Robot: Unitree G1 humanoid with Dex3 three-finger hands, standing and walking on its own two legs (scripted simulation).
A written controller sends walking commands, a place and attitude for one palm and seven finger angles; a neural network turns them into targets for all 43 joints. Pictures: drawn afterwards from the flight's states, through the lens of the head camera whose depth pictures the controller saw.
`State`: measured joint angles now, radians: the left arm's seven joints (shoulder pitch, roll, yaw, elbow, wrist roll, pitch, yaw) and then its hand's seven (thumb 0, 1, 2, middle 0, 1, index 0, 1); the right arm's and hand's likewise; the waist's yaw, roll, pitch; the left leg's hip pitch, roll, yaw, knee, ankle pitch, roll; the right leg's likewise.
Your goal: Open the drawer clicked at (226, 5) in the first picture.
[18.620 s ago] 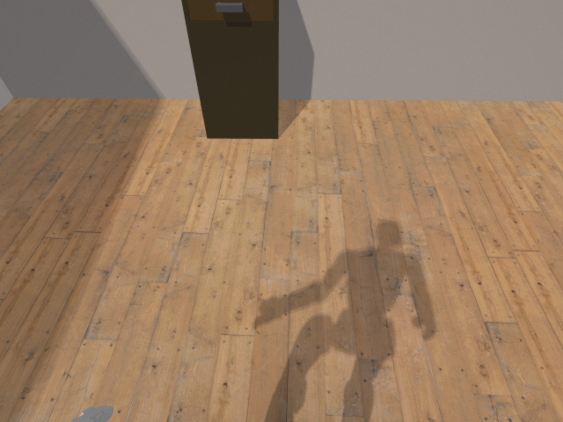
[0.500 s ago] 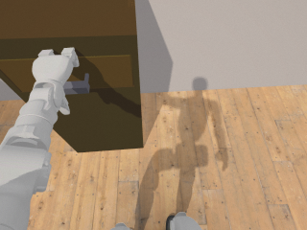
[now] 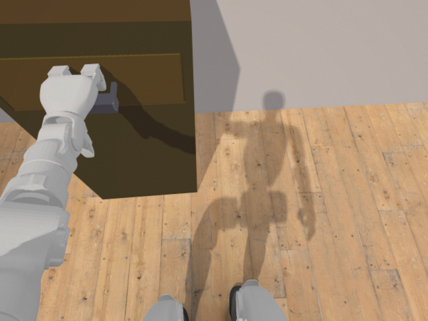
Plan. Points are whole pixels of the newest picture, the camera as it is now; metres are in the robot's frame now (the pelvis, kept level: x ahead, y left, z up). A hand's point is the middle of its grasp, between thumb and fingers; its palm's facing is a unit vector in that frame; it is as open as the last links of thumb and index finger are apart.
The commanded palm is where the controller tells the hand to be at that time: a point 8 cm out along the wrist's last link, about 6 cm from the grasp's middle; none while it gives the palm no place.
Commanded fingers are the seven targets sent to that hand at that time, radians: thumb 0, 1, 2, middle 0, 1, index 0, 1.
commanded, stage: lower the fingers behind the handle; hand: left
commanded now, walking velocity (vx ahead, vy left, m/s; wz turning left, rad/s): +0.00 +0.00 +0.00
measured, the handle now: (88, 95) +0.56 +0.22 +0.02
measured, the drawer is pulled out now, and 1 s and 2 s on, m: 0.00 0.00 0.00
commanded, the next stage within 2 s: lift the fingers back up to retry in 0.58 s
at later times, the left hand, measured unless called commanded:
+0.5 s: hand (84, 113) +0.51 +0.22 +0.02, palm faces -0.04 +0.00 -1.00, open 13.8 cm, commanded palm +0.50 +0.21 +0.05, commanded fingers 0.00 -0.50 0.30 -0.30 -1.20 -0.30 -1.20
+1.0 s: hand (82, 112) +0.51 +0.22 +0.02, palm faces -0.10 -0.01 -0.99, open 13.6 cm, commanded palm +0.51 +0.22 +0.09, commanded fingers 0.00 -0.50 0.30 -0.30 -1.20 -0.30 -1.20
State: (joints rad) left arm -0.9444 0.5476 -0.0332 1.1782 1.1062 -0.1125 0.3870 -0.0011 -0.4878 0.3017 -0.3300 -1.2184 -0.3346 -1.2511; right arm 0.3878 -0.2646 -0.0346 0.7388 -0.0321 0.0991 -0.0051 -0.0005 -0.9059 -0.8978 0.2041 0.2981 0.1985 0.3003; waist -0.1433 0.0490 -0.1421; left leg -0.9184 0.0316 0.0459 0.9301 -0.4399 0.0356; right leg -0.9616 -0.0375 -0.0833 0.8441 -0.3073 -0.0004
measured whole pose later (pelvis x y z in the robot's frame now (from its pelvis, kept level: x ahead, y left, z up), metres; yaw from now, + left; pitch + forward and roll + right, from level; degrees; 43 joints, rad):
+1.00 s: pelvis +0.00 +0.00 +0.01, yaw -1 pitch +23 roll -2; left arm -0.92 0.58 -0.02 1.13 1.09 -0.11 0.28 0.00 -0.49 0.30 -0.32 -1.20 -0.35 -1.22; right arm 0.39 -0.27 -0.02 0.70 -0.02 0.08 -0.03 0.00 -0.91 -0.90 0.20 0.30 0.20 0.30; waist -0.16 0.05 -0.12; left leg -0.88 0.03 0.05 0.90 -0.42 0.04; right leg -0.92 -0.03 -0.07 0.81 -0.28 0.00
